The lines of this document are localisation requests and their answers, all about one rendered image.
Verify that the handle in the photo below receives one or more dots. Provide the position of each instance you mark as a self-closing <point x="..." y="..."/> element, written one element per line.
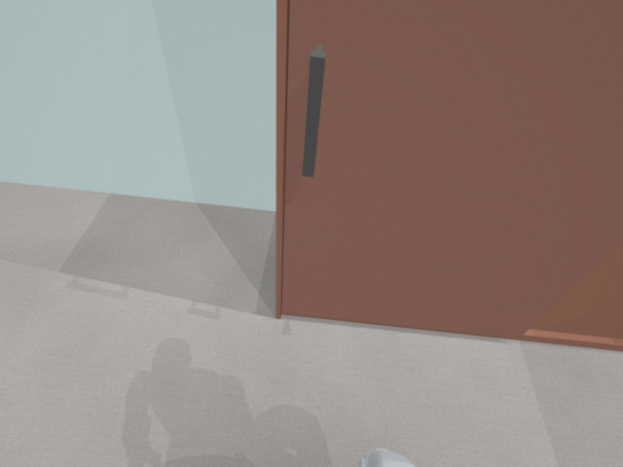
<point x="317" y="63"/>

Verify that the wardrobe door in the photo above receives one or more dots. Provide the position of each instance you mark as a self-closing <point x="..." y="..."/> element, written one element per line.
<point x="469" y="159"/>
<point x="594" y="306"/>

